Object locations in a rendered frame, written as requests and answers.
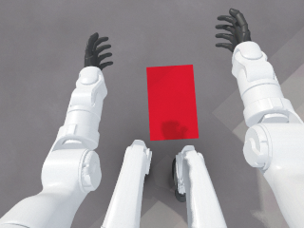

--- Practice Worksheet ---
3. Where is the right robot shin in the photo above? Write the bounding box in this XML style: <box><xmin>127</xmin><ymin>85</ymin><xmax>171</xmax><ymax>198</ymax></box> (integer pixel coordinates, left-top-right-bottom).
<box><xmin>177</xmin><ymin>145</ymin><xmax>204</xmax><ymax>193</ymax></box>

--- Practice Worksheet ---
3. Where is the right robot foot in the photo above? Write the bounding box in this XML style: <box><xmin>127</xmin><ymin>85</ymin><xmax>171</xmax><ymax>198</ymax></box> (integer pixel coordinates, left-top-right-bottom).
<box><xmin>172</xmin><ymin>158</ymin><xmax>186</xmax><ymax>202</ymax></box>

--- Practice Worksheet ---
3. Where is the carton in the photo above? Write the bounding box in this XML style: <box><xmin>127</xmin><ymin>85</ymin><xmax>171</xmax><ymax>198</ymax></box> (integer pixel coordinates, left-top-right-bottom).
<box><xmin>146</xmin><ymin>65</ymin><xmax>199</xmax><ymax>141</ymax></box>

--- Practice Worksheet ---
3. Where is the robot right hand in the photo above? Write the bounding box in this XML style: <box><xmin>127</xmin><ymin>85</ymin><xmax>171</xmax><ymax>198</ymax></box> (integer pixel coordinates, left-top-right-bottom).
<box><xmin>215</xmin><ymin>8</ymin><xmax>252</xmax><ymax>54</ymax></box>

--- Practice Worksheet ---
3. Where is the left robot forearm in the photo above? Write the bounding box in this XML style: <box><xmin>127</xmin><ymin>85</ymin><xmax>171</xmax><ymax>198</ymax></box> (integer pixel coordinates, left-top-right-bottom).
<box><xmin>41</xmin><ymin>66</ymin><xmax>107</xmax><ymax>186</ymax></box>

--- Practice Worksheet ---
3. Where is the robot left hand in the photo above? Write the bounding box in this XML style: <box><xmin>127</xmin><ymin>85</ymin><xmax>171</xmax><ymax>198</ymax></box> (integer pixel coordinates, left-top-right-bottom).
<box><xmin>84</xmin><ymin>32</ymin><xmax>113</xmax><ymax>71</ymax></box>

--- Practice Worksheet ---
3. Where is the robot right upper arm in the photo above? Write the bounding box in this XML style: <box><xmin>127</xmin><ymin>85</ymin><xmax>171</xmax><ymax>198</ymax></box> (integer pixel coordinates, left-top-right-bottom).
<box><xmin>242</xmin><ymin>123</ymin><xmax>304</xmax><ymax>228</ymax></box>

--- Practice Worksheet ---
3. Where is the robot left upper arm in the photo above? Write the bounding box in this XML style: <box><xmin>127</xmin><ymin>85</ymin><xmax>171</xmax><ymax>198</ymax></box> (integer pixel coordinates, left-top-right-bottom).
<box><xmin>0</xmin><ymin>148</ymin><xmax>102</xmax><ymax>228</ymax></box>

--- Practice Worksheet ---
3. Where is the right robot forearm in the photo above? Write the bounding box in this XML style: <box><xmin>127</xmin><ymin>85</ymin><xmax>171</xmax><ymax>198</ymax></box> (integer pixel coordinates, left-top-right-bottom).
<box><xmin>232</xmin><ymin>41</ymin><xmax>304</xmax><ymax>127</ymax></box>

